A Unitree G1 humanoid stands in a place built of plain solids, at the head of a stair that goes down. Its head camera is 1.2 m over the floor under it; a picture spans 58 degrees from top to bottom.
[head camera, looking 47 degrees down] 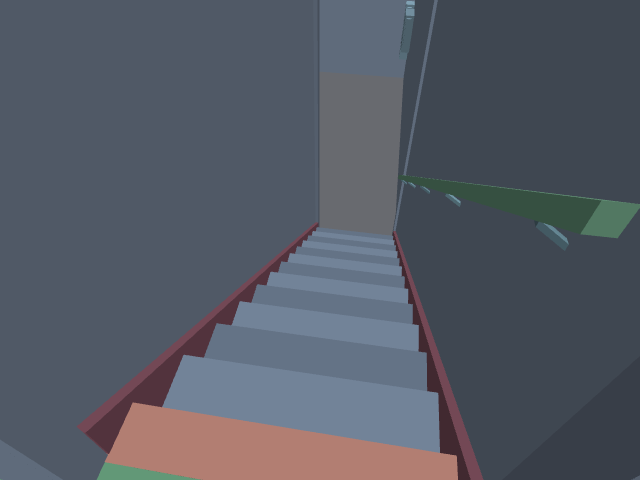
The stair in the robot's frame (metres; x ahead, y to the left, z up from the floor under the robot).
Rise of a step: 0.20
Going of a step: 0.26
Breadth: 0.89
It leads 9 degrees to the right of straight ahead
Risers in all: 13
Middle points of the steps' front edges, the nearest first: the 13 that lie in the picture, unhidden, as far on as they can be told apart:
0.43 0.09 0.00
0.68 0.05 -0.20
0.94 0.00 -0.40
1.19 -0.04 -0.60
1.45 -0.08 -0.80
1.70 -0.12 -1.00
1.96 -0.16 -1.21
2.22 -0.20 -1.41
2.47 -0.24 -1.61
2.73 -0.28 -1.80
2.98 -0.32 -2.00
3.24 -0.36 -2.20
3.49 -0.40 -2.40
